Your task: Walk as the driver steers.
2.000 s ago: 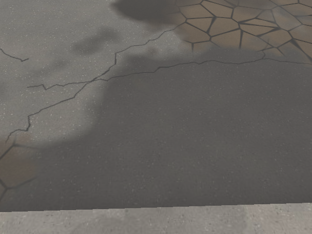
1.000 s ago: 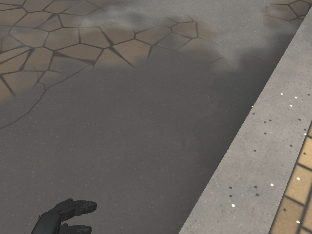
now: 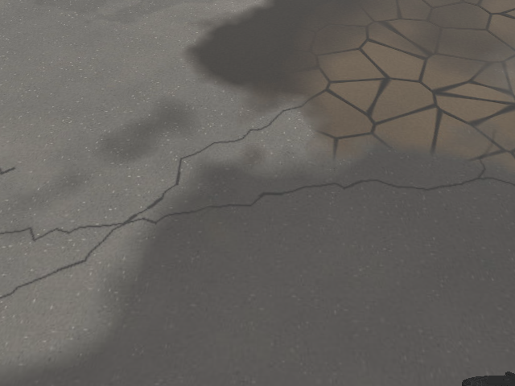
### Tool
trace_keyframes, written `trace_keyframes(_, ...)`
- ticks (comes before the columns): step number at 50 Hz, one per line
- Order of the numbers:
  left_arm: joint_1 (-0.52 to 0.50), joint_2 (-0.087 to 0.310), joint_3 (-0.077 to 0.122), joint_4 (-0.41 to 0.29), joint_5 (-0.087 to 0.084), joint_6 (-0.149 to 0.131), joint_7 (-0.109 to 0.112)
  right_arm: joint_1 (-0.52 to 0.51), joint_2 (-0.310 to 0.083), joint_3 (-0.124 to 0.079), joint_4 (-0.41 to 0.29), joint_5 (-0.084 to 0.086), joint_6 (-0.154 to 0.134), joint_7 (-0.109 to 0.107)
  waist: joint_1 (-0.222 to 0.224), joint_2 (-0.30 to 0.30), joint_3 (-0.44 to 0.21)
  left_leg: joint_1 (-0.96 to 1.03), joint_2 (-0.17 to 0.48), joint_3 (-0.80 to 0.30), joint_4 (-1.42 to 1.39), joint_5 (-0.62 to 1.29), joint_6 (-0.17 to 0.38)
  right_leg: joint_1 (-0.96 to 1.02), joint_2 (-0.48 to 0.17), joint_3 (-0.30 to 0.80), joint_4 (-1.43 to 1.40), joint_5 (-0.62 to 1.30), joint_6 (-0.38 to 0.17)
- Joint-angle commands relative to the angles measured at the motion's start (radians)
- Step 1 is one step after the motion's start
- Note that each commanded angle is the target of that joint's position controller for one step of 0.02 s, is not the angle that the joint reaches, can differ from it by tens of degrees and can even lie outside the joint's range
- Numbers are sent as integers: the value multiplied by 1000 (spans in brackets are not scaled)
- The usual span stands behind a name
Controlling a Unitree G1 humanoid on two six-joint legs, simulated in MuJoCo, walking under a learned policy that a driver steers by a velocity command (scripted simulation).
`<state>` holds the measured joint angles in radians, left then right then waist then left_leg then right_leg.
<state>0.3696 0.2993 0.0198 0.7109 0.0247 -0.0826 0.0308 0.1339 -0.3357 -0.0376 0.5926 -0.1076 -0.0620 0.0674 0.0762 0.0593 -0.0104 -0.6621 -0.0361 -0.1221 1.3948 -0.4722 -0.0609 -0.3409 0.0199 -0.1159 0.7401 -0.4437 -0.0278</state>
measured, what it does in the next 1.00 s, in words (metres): goes down: left foot, then right foot 0.15 m lower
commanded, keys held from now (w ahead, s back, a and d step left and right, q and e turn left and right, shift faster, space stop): q+shift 0.24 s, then e+shift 0.74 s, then w+e+shift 0.02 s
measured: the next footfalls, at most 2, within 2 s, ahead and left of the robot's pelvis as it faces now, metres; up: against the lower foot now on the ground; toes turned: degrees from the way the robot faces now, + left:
left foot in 0.20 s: +0.00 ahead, +0.13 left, +0.00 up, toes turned +16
right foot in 0.86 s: +0.22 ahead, -0.12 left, -0.15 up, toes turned -7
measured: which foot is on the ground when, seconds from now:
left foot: up 0.00-0.18, down 0.20-0.86, up 0.88-1.00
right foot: down 0.00-0.20, up 0.22-0.84, down 0.86-1.00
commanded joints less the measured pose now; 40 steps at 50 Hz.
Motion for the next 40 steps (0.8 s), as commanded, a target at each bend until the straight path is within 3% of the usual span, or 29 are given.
trace_keyframes(1, -224, 78, -2, -132, 14, -48, 58, 45, 19, 35, -97, -20, -5, 28, -82, -81, -83, 14, 102, 68, 97, 120, -16, 19, -246, 203, -242, 802, -200)
trace_keyframes(3, -190, 151, 17, -112, 24, -59, 82, 7, -3, 32, -135, 6, -5, 61, -60, -79, -59, 46, 120, 98, 13, 118, 8, 16, -250, 105, -224, 758, -156)
trace_keyframes(5, -139, 196, 32, -89, 21, -69, 85, -17, -20, 22, -158, 8, -3, 70, -33, -117, -61, 66, 136, 130, -160, 90, 11, 84, -277, 55, -182, 714, -110)
trace_keyframes(7, -124, 228, 44, -93, 41, -70, 68, 14, -17, 9, -142, 6, 2, 60, -23, -143, -47, 154, 116, 190, -333, 112, 23, 94, -328, 34, -144, 664, -83)
trace_keyframes(8, -133, 242, 50, -102, 52, -71, 53, 52, -21, -3, -123, 9, 2, 50, -33, -152, -37, 234, 95, 219, -425, 136, 37, 75, -343, 18, -104, 620, -70)
trace_keyframes(9, -161, 250, 55, -116, 56, -70, 32, 130, -39, -22, -90, 20, -1, 36, -71, -141, -37, 354, 50, 257, -536, 199, 61, 43, -341, -5, -22, 582, -59)
trace_keyframes(10, -218, 242, 57, -143, 50, -66, 8, 283, -92, -55, -30, 43, -14, 10, -148, -63, -59, 540, -29, 286, -714, 353, 116, -25, -289, -46, 144, 520, -31)
trace_keyframes(11, -182, 107, 39, -234, 64, -62, -13, 368, -312, -110, -9, 59, -35, -38, -101, 305, -125, 778, 135, -138, -860, 1097, 382, -274, -66, -80, 485, -107, 96)
trace_keyframes(12, -318, 92, 21, -304, 13, -60, -28, 386, -254, -76, -23, 9, -56, -22, -169, 149, -232, 814, 315, -443, -893, 1118, 488, -420, 26, 173, 524, -256, 113)
trace_keyframes(13, -381, 72, 13, -306, -32, -53, -27, 297, -159, -57, -24, 22, -83, -7, -193, 69, -45, 712, 384, -440, -862, 1029, 478, -575, 3, 244, 572, -220, 102)
trace_keyframes(14, -345, 95, 19, -284, -16, -36, -17, 237, -107, -35, -13, 50, -88, 2, -145, 57, -48, 631, 368, -401, -823, 942, 447, -577, -32, 271, 623, -180, 109)
trace_keyframes(15, -282, 126, 23, -238, 23, -16, -16, 159, -62, -10, -10, 68, -77, 2, -89, 0, -72, 547, 342, -342, -779, 901, 404, -559, -61, 278, 633, -125, 115)
trace_keyframes(16, -226, 107, 7, -204, 50, 6, -16, 91, -56, 5, -17, 75, -66, 0, -35, -37, -72, 417, 313, -281, -766, 923, 358, -488, -78, 261, 638, -53, 121)
trace_keyframes(17, -162, 86, -8, -175, 59, 28, -27, 21, -48, 23, -31, 67, -56, -2, 7, -40, -88, 292, 264, -217, -779, 943, 322, -378, -77, 237, 650, 42, 129)
trace_keyframes(18, -88, 60, -19, -133, 60, 47, -54, -57, -5, 51, -41, 65, -53, -2, 51, -55, -111, 179, 220, -152, -780, 920, 279, -264, -85, 223, 639, 144, 141)
trace_keyframes(19, -15, 55, -22, -92, 75, 58, -85, -84, 10, 71, -36, 66, -55, -2, 72, -37, -116, 112, 159, -54, -793, 848, 240, -179, -75, 191, 586, 302, 141)
trace_keyframes(20, 6, 73, -15, -63, 82, 52, -102, -32, 4, 72, -12, 60, -62, -25, 33, -32, -89, 142, 168, -71, -788, 703, 252, -214, -88, 227, 542, 419, 144)
trace_keyframes(22, -80, 68, -11, -77, 70, 34, -118, 133, -22, 66, 61, 53, -59, -59, -69, -26, -66, 352, 247, -142, -739, 557, 297, -407, -109, 279, 476, 410, 140)
trace_keyframes(24, -212, 58, -7, -104, 56, 14, -105, 309, -34, 56, 130, 59, -44, -76, -180, 1, -33, 570, 311, -215, -685, 501, 337, -650, -116, 340, 396, 395, 129)
trace_keyframes(26, -325, 29, -18, -150, 72, 3, -86, 384, -57, 41, 145, 56, -34, -99, -242, 35, -28, 668, 366, -293, -700, 503, 412, -826, -106, 331, 356, 371, 119)
trace_keyframes(27, -336, 6, -28, -154, 82, 4, -84, 385, -44, 44, 148, 51, -32, -104, -239, 37, -22, 650, 380, -308, -715, 489, 432, -854, -112, 326, 335, 381, 114)
trace_keyframes(28, -314, -4, -39, -113, 86, 2, -93, 333, 16, 63, 134, 74, -25, -115, -215, -33, 8, 526, 309, -193, -694, 302, 402, -769, -112, 278, 112, 572, 114)
trace_keyframes(29, -306, -25, -46, -93, 99, 9, -110, 306, 1, 61, 127, 77, -25, -117, -193, 13, 21, 412, 282, -133, -702, 183, 390, -654, -131, 190, 31, 686, 102)
trace_keyframes(31, -251, -20, -42, -67, 91, 43, -132, 227, -33, 55, 126, 33, -26, -95, -125, 26, 43, 85, 289, -89, -774, -20, 368, -341, -112, 110, 66, 765, 68)
trace_keyframes(32, -227, -2, -34, -62, 88, 50, -137, 192, -36, 54, 129, 24, -33, -90, -98, 21, 57, 40, 308, -78, -781, -56, 358, -293, -107, 107, 57, 759, 52)
trace_keyframes(34, -268, 11, -27, -68, 78, 49, -137, 223, -23, 56, 177, 35, -41, -103, -123, 18, 72, 163, 357, -86, -741, -76, 330, -354, -119, 112, -61, 701, 34)
trace_keyframes(37, -299, -15, -30, -67, 71, 56, -121, 278, -27, 49, 255, 28, -46, -121, -162, 16, 98, 351, 420, -110, -689, -101, 278, -383, -145, 135, -198, 640, 24)
trace_keyframes(40, -326, -3, -14, -66, 68, 56, -109, 336, -38, 32, 315, 22, -36, -130, -196, 13, 125, 433, 435, -60, -647, -92, 228, -265, -132, 77, -316, 605, -20)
